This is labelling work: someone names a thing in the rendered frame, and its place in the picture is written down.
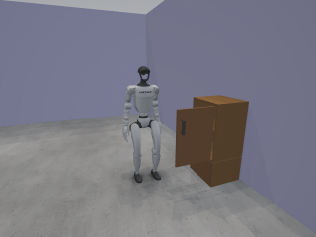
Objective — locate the robot right upper arm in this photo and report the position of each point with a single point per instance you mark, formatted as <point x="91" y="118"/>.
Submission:
<point x="128" y="96"/>

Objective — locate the handle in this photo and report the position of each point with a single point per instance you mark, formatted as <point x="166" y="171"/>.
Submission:
<point x="183" y="127"/>

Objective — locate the cupboard door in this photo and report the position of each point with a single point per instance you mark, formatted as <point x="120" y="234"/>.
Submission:
<point x="195" y="145"/>

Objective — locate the robot left upper arm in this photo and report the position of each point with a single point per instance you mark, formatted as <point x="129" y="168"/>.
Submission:
<point x="155" y="96"/>

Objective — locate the robot right hand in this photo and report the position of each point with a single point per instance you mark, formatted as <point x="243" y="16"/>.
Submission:
<point x="126" y="132"/>

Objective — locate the robot torso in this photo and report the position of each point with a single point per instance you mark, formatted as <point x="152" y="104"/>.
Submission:
<point x="143" y="102"/>

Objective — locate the robot left forearm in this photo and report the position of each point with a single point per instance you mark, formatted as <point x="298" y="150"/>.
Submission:
<point x="156" y="113"/>

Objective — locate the robot right forearm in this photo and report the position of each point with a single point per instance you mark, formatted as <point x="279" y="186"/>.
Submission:
<point x="126" y="116"/>

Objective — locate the right robot shin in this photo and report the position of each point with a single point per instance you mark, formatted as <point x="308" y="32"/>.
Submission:
<point x="137" y="163"/>

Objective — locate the robot left hand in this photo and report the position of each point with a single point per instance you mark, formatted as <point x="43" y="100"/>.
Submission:
<point x="160" y="126"/>

